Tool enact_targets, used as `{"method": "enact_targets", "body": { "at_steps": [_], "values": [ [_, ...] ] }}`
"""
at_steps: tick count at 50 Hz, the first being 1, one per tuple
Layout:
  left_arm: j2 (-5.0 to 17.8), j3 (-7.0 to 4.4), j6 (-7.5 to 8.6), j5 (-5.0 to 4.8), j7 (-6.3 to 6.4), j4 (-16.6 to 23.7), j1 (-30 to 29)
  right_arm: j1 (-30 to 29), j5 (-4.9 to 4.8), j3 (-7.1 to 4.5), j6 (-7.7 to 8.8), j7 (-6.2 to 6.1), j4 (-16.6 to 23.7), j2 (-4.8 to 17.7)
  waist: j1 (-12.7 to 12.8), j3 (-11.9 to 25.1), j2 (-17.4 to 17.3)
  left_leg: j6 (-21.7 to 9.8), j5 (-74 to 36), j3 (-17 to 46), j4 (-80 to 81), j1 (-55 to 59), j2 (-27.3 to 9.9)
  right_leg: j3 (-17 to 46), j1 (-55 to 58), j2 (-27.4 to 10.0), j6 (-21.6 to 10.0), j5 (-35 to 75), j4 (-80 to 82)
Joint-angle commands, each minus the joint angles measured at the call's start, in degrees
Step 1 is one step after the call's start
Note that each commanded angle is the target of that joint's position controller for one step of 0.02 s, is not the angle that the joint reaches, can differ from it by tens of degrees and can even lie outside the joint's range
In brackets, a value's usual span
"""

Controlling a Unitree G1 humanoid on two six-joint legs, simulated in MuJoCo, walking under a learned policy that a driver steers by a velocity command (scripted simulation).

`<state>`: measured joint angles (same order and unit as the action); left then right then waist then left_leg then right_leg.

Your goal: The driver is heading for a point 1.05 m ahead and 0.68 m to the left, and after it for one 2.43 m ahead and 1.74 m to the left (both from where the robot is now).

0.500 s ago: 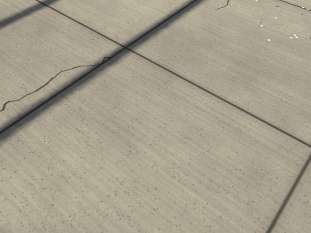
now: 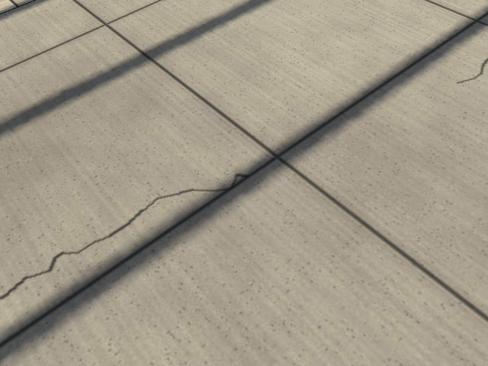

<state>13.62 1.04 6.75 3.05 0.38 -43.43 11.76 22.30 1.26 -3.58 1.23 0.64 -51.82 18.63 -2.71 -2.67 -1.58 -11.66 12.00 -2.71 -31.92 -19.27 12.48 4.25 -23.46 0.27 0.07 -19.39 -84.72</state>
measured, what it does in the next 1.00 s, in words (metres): walks ahead, turning left: right foot, then left foot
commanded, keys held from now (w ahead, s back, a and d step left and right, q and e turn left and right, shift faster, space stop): w+q+shift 1.00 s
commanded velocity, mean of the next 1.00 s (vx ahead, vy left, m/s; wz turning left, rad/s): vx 1.00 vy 0.00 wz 0.96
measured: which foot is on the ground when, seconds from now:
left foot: down 0.00-0.28, up 0.30-0.70, down 0.72-1.00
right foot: up 0.00-0.26, down 0.28-0.72, up 0.74-1.00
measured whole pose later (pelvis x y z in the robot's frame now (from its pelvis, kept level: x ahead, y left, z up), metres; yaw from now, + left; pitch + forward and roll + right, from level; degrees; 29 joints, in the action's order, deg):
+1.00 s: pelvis +0.86 +0.21 +0.01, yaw +54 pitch +1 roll +1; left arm 14.8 0.9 2.9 2.5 -0.9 -32.7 2.7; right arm 26.7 0.4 -3.9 3.0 0.6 -46.9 18.3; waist -4.7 -2.1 -0.3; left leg -10.0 18.5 9.8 -20.8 -1.5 12.8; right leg 5.3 -42.2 -8.6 4.1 -5.8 -46.8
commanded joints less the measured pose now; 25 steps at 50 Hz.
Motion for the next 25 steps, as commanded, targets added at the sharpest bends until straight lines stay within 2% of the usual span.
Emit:
{"method": "enact_targets", "body": {
  "at_steps": [1,2,3,5,7,9,10,11,12,13,14,15,16,17,18,19,20,22,23,25],
  "values": [
    [6.83,-0.27,-1.15,2.08,-0.76,7.28,-0.33,0.33,-0.38,-0.89,2.34,-0.75,3.82,4.96,5.86,-3.41,9.64,-9.77,11.08,33.84,23.41,1.81,-18.43,1.34,-17.13,-6.01,1.89,-1.2,8.75],
    [6.37,0.13,-2.08,2.06,-0.96,8.64,-2.57,-0.31,-0.61,-0.91,3.17,-0.44,4.18,5.57,6.13,-4.92,8.38,-9.17,8.81,30.26,24.83,-4.59,-15.99,-0.36,-13.73,-7.06,2.79,0.01,15.5],
    [6.31,0.42,-2.33,1.7,-1.23,10.32,-5.96,-0.41,-0.69,-1.36,3.78,-0.32,4.54,6.85,5.27,-5.56,6.8,-8.87,4.15,27.61,25.99,-8.02,-14.25,-2.12,-10.95,-7.43,3.44,3.95,22.21],
    [5.19,1.12,-2.22,0.1,-1.85,12.68,-12.16,0.6,-1.11,-1.94,4.19,-0.19,4.57,7.16,2.53,-5.47,2.88,-6.24,-4.03,23.54,25.56,-10.08,-11.22,-3.56,-4.86,-7.12,3.72,15.53,35.5],
    [4.5,1.3,-2.05,-1.11,-1.94,13.49,-15.08,2.99,-1.88,-2.64,4.09,0.33,4.3,8.06,-0.84,-2.91,0.39,-3.5,-13.61,22.91,23.52,-4.84,-10.62,-4.86,-0.92,-4.54,2.89,24.84,44.49],
    [5.45,1.02,-1.79,-1.42,-1.64,14.22,-16.77,4.83,-1.77,-3.27,3.7,0.43,4.21,9.05,-2.92,-0.98,-1.61,-2.04,-21.25,24.08,20.17,3.7,-11.83,-4.9,-0.63,-2.6,2.06,25.57,50.1],
    [6.04,0.81,-1.55,-1.28,-1.41,14.36,-16.71,5.07,-1.6,-3.47,3.48,0.16,4.25,9.19,-2.98,-0.22,-2.02,-1.01,-24.08,24.73,17.63,7.29,-12.25,-4.42,0.51,-1.81,1.74,24.42,53.45],
    [7.3,0.26,-1.29,-1.14,-1.02,13.87,-14.83,4.77,-1.42,-3.7,3.41,-0.13,4.42,9.78,-2.08,1.65,-2.21,0.28,-30.09,25.25,13.39,10.26,-12.41,-4.13,3.92,-0.42,1.32,22.03,55.98],
    [9.84,-0.89,-0.99,-1.24,-0.41,12.38,-9.73,4.19,-1.01,-3.98,3.47,-0.21,4.62,11.14,0.44,5.88,-1.8,1.65,-38.02,25.01,5.61,12.65,-12.36,-4.02,10.13,1.15,0.56,17.06,56.28],
    [12.07,-2.13,-0.58,-1.46,0.3,10.16,-0.05,1.48,-0.77,-4.35,3.7,0.01,5.24,13.02,6.54,11.52,-1.5,2.94,-38.93,24.06,-6.36,10.39,-11.2,-3.49,21.32,0.45,-0.18,13.63,56.29],
    [15.68,-3.92,-0.29,-0.8,1.42,7.56,13.13,-1.88,-0.48,-3.81,4.5,0.16,6.56,10.86,13.23,18.33,-0.56,3.62,-30.3,22.11,-21.81,1.73,-9.29,1.38,36.36,-5.99,-1.58,4.05,52.56],
    [19.81,-5.37,-0.34,1.54,2.29,5.88,21.8,-2.0,-1.33,-1.21,5.07,-0.26,9.33,0.33,13.5,24.94,13.57,3.75,14.61,15.81,-41.01,-13.33,-4.76,21.8,50.39,-23.78,-3.55,-13.43,56.2],
    [22.6,-6.53,-1.03,1.07,1.56,5.99,15.81,2.87,-3.27,-0.02,4.61,-0.13,12.78,0.74,7.17,30.45,27.44,4.28,16.3,11.56,-51.58,-24.24,-5.26,50.68,51.6,-30.93,-9.48,-22.25,68.12],
    [14.8,-5.6,-1.48,0.7,1.21,7.51,9.0,-3.0,-1.41,-0.45,3.2,-0.68,10.65,5.0,7.8,18.74,13.89,4.12,9.18,9.52,-52.68,-28.69,-10.69,41.31,42.55,-26.36,-8.7,-28.1,69.54],
    [10.32,-4.56,-1.62,0.12,0.91,6.93,6.52,-7.07,-0.33,-0.68,2.6,-0.01,10.96,5.53,7.83,11.27,7.15,4.7,4.75,7.99,-49.29,-28.28,-12.71,28.99,34.62,-23.1,-7.53,-17.64,68.6],
    [8.67,-4.2,-1.67,0.44,0.73,5.5,6.66,-9.23,0.09,-0.74,2.0,0.83,11.18,4.9,7.08,7.53,3.74,5.33,3.83,7.52,-47.42,-26.84,-14.28,20.79,29.15,-20.6,-6.45,-6.48,68.92],
    [7.64,-3.82,-1.37,0.16,0.82,3.23,8.8,-10.63,0.84,-0.44,1.26,1.77,12.43,3.25,6.06,5.02,5.07,5.62,3.94,7.74,-46.4,-26.43,-15.72,14.52,25.58,-18.89,-5.87,0.5,69.27],
    [4.91,-3.28,-0.37,-1.2,-0.05,-0.65,11.88,-13.17,0.91,0.58,-0.3,2.76,15.0,0.04,4.23,2.73,7.9,5.69,4.04,6.86,-45.91,-28.16,-17.43,6.14,23.34,-17.43,-3.98,12.24,70.06],
    [4.43,-3.24,0.05,-1.84,-0.47,-1.56,12.11,-14.77,0.9,1.02,-0.78,3.07,16.31,-0.76,3.58,2.12,7.09,5.61,3.1,6.22,-45.04,-28.93,-17.79,1.87,22.37,-16.84,-3.19,17.08,71.12],
    [5.74,-3.54,0.95,-1.88,-0.81,-1.86,9.41,-18.21,0.91,1.75,-1.03,3.74,19.56,-0.71,1.48,0.19,8.14,5.64,-2.66,4.75,-39.94,-27.74,-18.11,-5.29,18.41,-16.17,-2.69,25.24,73.78]
  ]
}}
Next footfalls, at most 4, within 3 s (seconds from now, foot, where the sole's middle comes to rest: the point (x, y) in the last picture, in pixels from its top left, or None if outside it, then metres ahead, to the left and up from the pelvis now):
0.28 right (332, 352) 0.51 -0.18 -0.75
0.72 left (199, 266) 0.79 0.18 -0.75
1.12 right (149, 171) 1.20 0.37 -0.75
1.56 left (19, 201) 1.11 0.82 -0.75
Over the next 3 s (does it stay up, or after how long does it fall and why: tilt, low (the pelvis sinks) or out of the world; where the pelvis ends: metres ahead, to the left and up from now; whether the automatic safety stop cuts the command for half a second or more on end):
stays up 1.74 1.74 0.00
